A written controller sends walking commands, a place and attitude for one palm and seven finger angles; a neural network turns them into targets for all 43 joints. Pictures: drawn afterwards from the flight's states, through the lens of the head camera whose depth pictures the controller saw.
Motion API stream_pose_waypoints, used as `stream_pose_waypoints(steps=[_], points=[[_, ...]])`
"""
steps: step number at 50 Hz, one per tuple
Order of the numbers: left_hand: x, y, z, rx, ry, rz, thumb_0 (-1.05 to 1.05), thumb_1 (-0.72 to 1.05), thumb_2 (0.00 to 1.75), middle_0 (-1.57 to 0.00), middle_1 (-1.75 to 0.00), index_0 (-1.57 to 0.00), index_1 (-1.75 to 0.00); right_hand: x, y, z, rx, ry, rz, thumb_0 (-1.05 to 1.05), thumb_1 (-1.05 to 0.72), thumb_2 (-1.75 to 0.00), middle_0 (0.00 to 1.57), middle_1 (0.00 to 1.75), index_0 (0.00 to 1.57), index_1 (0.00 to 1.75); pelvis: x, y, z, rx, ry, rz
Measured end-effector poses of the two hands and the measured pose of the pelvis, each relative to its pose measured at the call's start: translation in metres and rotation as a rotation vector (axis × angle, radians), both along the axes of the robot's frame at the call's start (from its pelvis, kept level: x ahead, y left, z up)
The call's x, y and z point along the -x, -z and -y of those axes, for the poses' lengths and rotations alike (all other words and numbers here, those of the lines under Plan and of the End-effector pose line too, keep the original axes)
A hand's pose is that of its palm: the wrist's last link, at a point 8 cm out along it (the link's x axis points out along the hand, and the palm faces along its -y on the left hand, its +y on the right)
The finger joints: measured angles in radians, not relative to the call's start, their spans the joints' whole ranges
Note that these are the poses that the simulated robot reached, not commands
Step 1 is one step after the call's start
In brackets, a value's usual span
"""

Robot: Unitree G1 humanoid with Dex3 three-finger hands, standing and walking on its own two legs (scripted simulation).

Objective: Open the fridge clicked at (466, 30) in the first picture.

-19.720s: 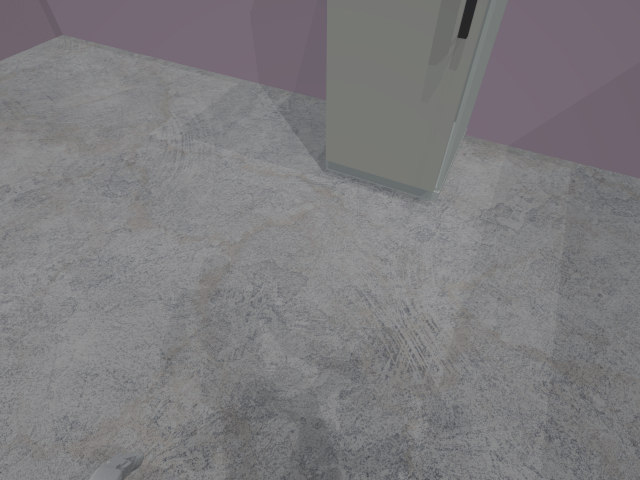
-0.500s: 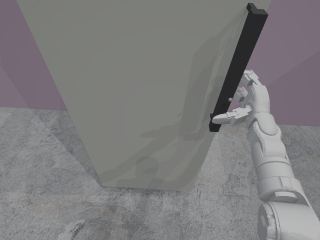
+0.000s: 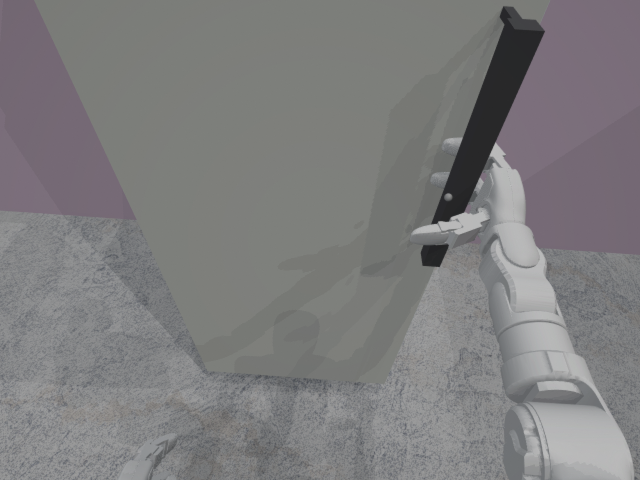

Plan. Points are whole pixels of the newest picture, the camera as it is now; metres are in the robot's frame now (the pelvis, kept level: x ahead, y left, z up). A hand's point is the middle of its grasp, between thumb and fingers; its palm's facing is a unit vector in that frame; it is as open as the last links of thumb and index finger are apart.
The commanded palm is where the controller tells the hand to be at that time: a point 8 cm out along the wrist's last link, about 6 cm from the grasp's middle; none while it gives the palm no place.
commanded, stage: slide the fingers in behind the handle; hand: right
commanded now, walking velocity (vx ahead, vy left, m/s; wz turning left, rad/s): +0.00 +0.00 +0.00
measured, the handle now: (461, 162) +0.48 -0.12 +0.17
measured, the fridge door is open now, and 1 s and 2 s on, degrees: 0 0 2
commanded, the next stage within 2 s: grip the handle and tug to test in 0.30 s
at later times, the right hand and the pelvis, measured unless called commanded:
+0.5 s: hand (448, 197) +0.43 -0.10 +0.15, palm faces -0.04 +1.00 +0.00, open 13.8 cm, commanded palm +0.40 -0.16 +0.15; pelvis +0.00 +0.00 +0.00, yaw +0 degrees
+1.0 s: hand (446, 197) +0.43 -0.10 +0.15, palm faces -0.05 +1.00 +0.00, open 6.8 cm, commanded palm +0.40 -0.15 +0.15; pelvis +0.00 +0.00 +0.00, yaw +0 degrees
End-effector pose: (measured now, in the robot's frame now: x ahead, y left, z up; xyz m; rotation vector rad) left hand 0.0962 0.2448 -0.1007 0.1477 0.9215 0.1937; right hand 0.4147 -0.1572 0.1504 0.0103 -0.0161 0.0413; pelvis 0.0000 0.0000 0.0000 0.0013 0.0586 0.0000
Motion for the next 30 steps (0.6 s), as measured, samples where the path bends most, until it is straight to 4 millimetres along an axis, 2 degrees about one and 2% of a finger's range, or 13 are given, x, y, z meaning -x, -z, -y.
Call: stream_pose_waypoints(steps=[10,19,23,30], points=[[0.002,0.001,-0.002,0.000,-0.006,-0.015,0.01,0.90,0.89,-0.20,-0.30,-0.20,-0.30,0.005,-0.001,0.011,0.015,0.003,0.002,-0.02,0.50,-0.30,0.30,1.21,0.30,1.20,-0.002,-0.001,0.000,-0.002,0.001,0.008],[0.000,0.000,-0.002,-0.010,0.005,-0.014,0.01,0.90,0.89,-0.20,-0.30,-0.20,-0.30,0.004,0.000,-0.003,0.003,-0.020,-0.009,-0.02,0.50,-0.30,0.30,1.21,0.30,1.20,0.002,0.000,0.001,-0.003,0.010,0.007],[0.001,-0.001,-0.001,-0.005,0.000,-0.004,0.01,0.90,0.89,-0.20,-0.30,-0.20,-0.30,0.003,-0.002,-0.003,0.003,-0.002,0.000,-0.02,0.49,-0.30,0.30,1.21,0.30,1.20,0.002,-0.001,0.000,0.000,0.002,0.005],[0.006,0.001,0.000,0.001,-0.003,-0.017,0.01,0.90,0.89,-0.20,-0.30,-0.20,-0.30,0.004,-0.001,0.005,0.020,0.009,-0.005,-0.02,0.35,-0.36,0.31,1.23,0.31,1.22,0.002,-0.001,0.000,-0.002,0.003,0.009]])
